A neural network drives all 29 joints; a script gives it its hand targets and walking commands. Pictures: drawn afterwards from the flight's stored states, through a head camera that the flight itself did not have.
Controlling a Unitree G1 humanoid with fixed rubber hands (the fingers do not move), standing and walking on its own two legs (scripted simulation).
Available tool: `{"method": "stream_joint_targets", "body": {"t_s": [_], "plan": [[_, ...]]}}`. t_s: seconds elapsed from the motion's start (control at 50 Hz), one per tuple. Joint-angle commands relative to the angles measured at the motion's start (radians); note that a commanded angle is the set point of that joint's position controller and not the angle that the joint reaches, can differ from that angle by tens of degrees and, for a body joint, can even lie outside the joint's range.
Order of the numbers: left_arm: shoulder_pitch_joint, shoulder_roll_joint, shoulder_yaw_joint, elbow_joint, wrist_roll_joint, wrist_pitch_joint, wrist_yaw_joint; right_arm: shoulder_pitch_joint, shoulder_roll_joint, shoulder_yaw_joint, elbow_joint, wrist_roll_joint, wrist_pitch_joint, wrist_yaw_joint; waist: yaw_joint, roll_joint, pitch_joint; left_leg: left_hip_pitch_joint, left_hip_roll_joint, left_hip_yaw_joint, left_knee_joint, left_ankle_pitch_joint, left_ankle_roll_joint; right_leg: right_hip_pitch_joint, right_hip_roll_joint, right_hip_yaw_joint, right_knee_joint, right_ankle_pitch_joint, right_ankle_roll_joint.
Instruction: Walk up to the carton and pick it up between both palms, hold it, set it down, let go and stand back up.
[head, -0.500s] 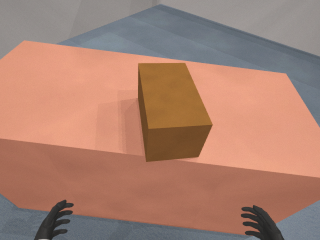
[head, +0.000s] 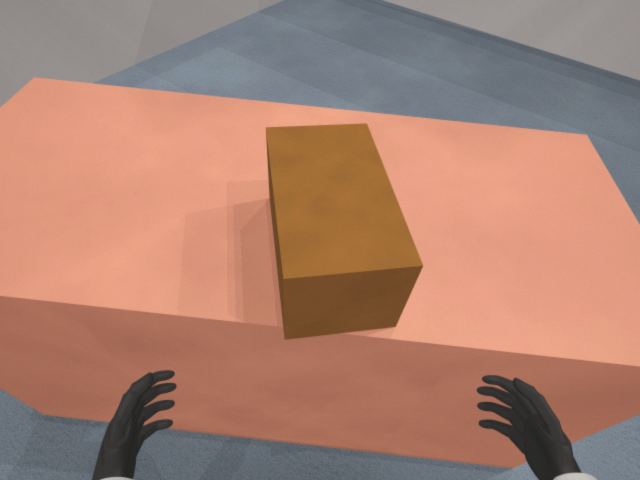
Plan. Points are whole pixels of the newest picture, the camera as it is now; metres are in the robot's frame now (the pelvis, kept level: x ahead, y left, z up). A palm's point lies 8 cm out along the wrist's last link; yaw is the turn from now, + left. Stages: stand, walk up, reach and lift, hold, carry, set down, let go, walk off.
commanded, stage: reach and lift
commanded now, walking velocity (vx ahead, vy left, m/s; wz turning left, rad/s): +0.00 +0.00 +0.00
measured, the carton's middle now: (328, 223) +0.50 -0.01 +0.02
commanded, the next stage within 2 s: none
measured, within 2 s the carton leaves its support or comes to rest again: neither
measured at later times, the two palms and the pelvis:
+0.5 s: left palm (146, 414) +0.20 +0.17 +0.06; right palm (553, 433) +0.19 -0.25 +0.03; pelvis -0.02 -0.01 +0.00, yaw +0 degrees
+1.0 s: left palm (168, 344) +0.26 +0.16 +0.09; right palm (531, 342) +0.28 -0.24 +0.07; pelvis +0.00 -0.01 +0.00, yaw +0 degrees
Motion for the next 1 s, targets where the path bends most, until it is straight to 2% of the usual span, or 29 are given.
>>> {"method": "stream_joint_targets", "body": {"t_s": [0.0, 0.02, 0.04, 0.06, 0.1, 0.12, 0.14, 0.18, 0.22, 0.3, 0.32, 0.34, 0.36, 0.4, 0.42, 0.44, 0.52, 0.58, 0.72, 0.74, 0.76, 0.78, 0.8, 0.82, 0.88, 0.9, 0.94, 0.96, 0.98], "plan": [[0.059, -0.059, -0.120, -0.319, -0.094, -0.093, 0.039, 0.086, -0.199, -0.065, -0.237, 0.035, -0.090, -0.038, 0.031, -0.037, -0.324, 0.403, -0.018, 0.065, -0.027, 0.389, 0.018, 0.025, 0.020, 0.066, -0.082, 0.416, 0.016], [0.080, -0.043, -0.101, -0.337, -0.085, -0.090, 0.039, 0.102, -0.181, -0.043, -0.251, 0.047, -0.090, -0.045, 0.035, -0.035, -0.310, 0.403, -0.021, 0.071, -0.022, 0.408, 0.018, 0.044, 0.019, 0.073, -0.083, 0.440, 0.022], [0.081, -0.066, -0.139, -0.383, -0.108, -0.103, 0.040, 0.118, -0.185, -0.056, -0.252, 0.047, -0.099, -0.043, 0.006, -0.033, -0.303, 0.425, -0.015, 0.059, -0.008, 0.424, 0.010, -0.004, 0.025, 0.069, -0.091, 0.434, 0.018], [0.097, -0.062, -0.114, -0.361, -0.087, -0.097, 0.042, 0.110, -0.179, -0.045, -0.262, 0.066, -0.098, -0.043, 0.030, -0.046, -0.278, 0.405, -0.020, 0.070, -0.015, 0.401, 0.018, 0.016, 0.024, 0.077, -0.097, 0.407, 0.015], [0.046, -0.060, -0.133, -0.391, -0.099, -0.090, 0.051, 0.073, -0.178, -0.049, -0.321, 0.053, -0.092, -0.043, 0.016, -0.052, -0.281, 0.369, -0.013, 0.067, -0.030, 0.316, 0.025, 0.005, 0.023, 0.078, -0.109, 0.320, 0.003], [0.043, -0.084, -0.122, -0.362, -0.083, -0.080, 0.057, 0.045, -0.184, -0.053, -0.306, 0.076, -0.084, -0.036, 0.020, -0.017, -0.277, 0.372, -0.009, 0.075, -0.036, 0.277, 0.019, -0.013, 0.028, 0.080, -0.108, 0.279, 0.003], [0.019, -0.084, -0.141, -0.416, -0.106, -0.077, 0.067, 0.036, -0.172, -0.042, -0.345, 0.078, -0.082, -0.032, 0.024, -0.026, -0.278, 0.330, -0.014, 0.078, -0.041, 0.210, 0.030, -0.014, 0.012, 0.085, -0.111, 0.219, 0.008], [-0.015, -0.105, -0.168, -0.391, -0.128, -0.074, 0.074, 0.003, -0.192, -0.057, -0.351, 0.072, -0.074, -0.030, 0.019, -0.067, -0.279, 0.343, -0.003, 0.081, -0.042, 0.168, 0.037, -0.072, 0.017, 0.086, -0.117, 0.152, 0.003], [-0.094, -0.088, -0.174, -0.403, -0.137, -0.064, 0.082, -0.082, -0.194, -0.041, -0.414, 0.073, -0.060, -0.033, 0.023, -0.052, -0.235, 0.274, -0.006, 0.083, -0.069, 0.060, 0.045, -0.074, 0.002, 0.091, -0.117, 0.054, 0.004], [-0.168, -0.105, -0.154, -0.356, -0.133, -0.005, 0.104, -0.116, -0.173, -0.019, -0.368, 0.079, -0.015, -0.030, 0.033, -0.045, -0.168, 0.257, 0.008, 0.085, -0.109, -0.027, 0.055, -0.099, -0.017, 0.105, -0.146, -0.020, -0.001], [-0.181, -0.121, -0.173, -0.358, -0.128, 0.008, 0.105, -0.153, -0.187, -0.048, -0.300, 0.088, 0.004, -0.026, 0.020, -0.028, -0.163, 0.267, 0.015, 0.084, -0.116, -0.052, 0.045, -0.109, -0.018, 0.104, -0.153, -0.056, -0.008], [-0.201, -0.122, -0.158, -0.351, -0.129, 0.023, 0.109, -0.130, -0.166, -0.032, -0.303, 0.076, 0.015, -0.029, 0.008, -0.055, -0.148, 0.264, 0.013, 0.078, -0.130, -0.064, 0.052, -0.109, -0.023, 0.115, -0.169, -0.089, -0.007], [-0.275, -0.121, -0.156, -0.321, -0.127, 0.033, 0.109, -0.214, -0.181, -0.045, -0.314, 0.085, 0.025, -0.031, 0.024, -0.039, -0.192, 0.264, 0.008, 0.095, -0.121, -0.097, 0.060, -0.117, -0.028, 0.126, -0.169, -0.132, -0.006], [-0.378, -0.115, -0.154, -0.344, -0.144, 0.066, 0.118, -0.297, -0.191, -0.060, -0.328, 0.073, 0.046, -0.039, 0.001, -0.039, -0.171, 0.253, 0.011, 0.087, -0.132, -0.151, 0.055, -0.141, -0.036, 0.125, -0.172, -0.182, -0.007], [-0.356, -0.117, -0.141, -0.299, -0.125, 0.079, 0.123, -0.281, -0.171, -0.046, -0.284, 0.079, 0.062, -0.041, 0.022, -0.047, -0.150, 0.253, 0.014, 0.091, -0.137, -0.132, 0.052, -0.130, -0.030, 0.127, -0.166, -0.153, -0.006], [-0.375, -0.124, -0.147, -0.366, -0.143, 0.088, 0.129, -0.322, -0.196, -0.054, -0.360, 0.084, 0.057, -0.041, 0.030, -0.041, -0.205, 0.274, 0.018, 0.088, -0.133, -0.102, 0.052, -0.118, -0.033, 0.123, -0.156, -0.100, -0.009], [-0.453, -0.111, -0.097, -0.273, -0.127, 0.137, 0.117, -0.416, -0.204, -0.047, -0.358, 0.072, 0.087, -0.071, 0.019, -0.063, -0.210, 0.284, 0.002, 0.099, -0.122, -0.025, 0.056, -0.090, -0.031, 0.121, -0.147, -0.026, 0.013], [-0.469, -0.111, -0.082, -0.297, -0.121, 0.169, 0.119, -0.429, -0.212, -0.057, -0.285, 0.090, 0.102, -0.085, 0.024, -0.013, -0.244, 0.311, -0.002, 0.099, -0.114, 0.038, 0.047, -0.047, -0.021, 0.119, -0.124, 0.078, 0.010], [-0.478, -0.125, -0.006, -0.373, -0.083, 0.237, 0.093, -0.457, -0.244, 0.003, -0.273, 0.115, 0.121, -0.136, 0.027, -0.026, -0.325, 0.403, -0.019, 0.095, -0.071, 0.351, 0.028, 0.058, 0.002, 0.113, -0.101, 0.431, 0.027], [-0.542, -0.113, -0.009, -0.375, -0.097, 0.240, 0.088, -0.537, -0.250, -0.009, -0.296, 0.114, 0.124, -0.137, 0.026, -0.013, -0.337, 0.376, -0.021, 0.095, -0.063, 0.342, 0.025, 0.057, 0.004, 0.116, -0.091, 0.425, 0.027], [-0.520, -0.114, -0.010, -0.423, -0.091, 0.249, 0.095, -0.495, -0.255, -0.007, -0.268, 0.127, 0.133, -0.136, 0.018, 0.015, -0.350, 0.415, -0.019, 0.085, -0.067, 0.358, 0.016, 0.051, 0.007, 0.108, -0.096, 0.419, 0.023], [-0.512, -0.112, 0.009, -0.363, -0.085, 0.254, 0.083, -0.500, -0.251, -0.003, -0.253, 0.111, 0.136, -0.145, 0.027, -0.029, -0.321, 0.400, -0.011, 0.093, -0.062, 0.388, 0.018, 0.065, 0.014, 0.111, -0.097, 0.447, 0.018], [-0.565, -0.120, 0.006, -0.410, -0.090, 0.254, 0.089, -0.566, -0.257, 0.001, -0.276, 0.140, 0.140, -0.141, 0.030, 0.040, -0.373, 0.422, -0.010, 0.096, -0.055, 0.417, 0.005, 0.066, 0.006, 0.109, -0.094, 0.451, 0.013], [-0.571, -0.111, 0.007, -0.431, -0.079, 0.264, 0.095, -0.551, -0.282, -0.010, -0.262, 0.129, 0.145, -0.141, 0.009, 0.018, -0.363, 0.447, -0.012, 0.090, -0.057, 0.409, 0.004, 0.040, 0.019, 0.103, -0.099, 0.425, 0.013], [-0.589, -0.103, 0.023, -0.404, -0.100, 0.285, 0.092, -0.616, -0.273, -0.018, -0.298, 0.120, 0.145, -0.153, 0.030, -0.024, -0.371, 0.384, -0.018, 0.089, -0.055, 0.406, 0.018, 0.077, 0.012, 0.118, -0.088, 0.476, 0.020], [-0.652, -0.090, 0.032, -0.394, -0.117, 0.280, 0.086, -0.671, -0.283, -0.026, -0.297, 0.122, 0.144, -0.159, 0.019, -0.040, -0.377, 0.372, -0.020, 0.094, -0.057, 0.364, 0.026, 0.068, 0.006, 0.123, -0.089, 0.473, 0.027], [-0.653, -0.087, 0.029, -0.391, -0.117, 0.293, 0.087, -0.663, -0.277, -0.019, -0.257, 0.120, 0.154, -0.162, 0.023, 0.004, -0.382, 0.387, -0.020, 0.092, -0.055, 0.379, 0.016, 0.064, 0.006, 0.109, -0.088, 0.445, 0.029], [-0.696, -0.082, 0.046, -0.391, -0.112, 0.299, 0.089, -0.720, -0.280, -0.024, -0.296, 0.126, 0.152, -0.163, 0.035, -0.010, -0.370, 0.353, -0.018, 0.102, -0.060, 0.349, 0.018, 0.069, 0.009, 0.113, -0.083, 0.415, 0.022], [-0.698, -0.111, 0.061, -0.345, -0.101, 0.324, 0.093, -0.721, -0.268, 0.005, -0.245, 0.139, 0.166, -0.162, 0.040, 0.011, -0.372, 0.363, -0.022, 0.109, -0.062, 0.375, 0.020, 0.081, 0.005, 0.119, -0.091, 0.459, 0.024]]}}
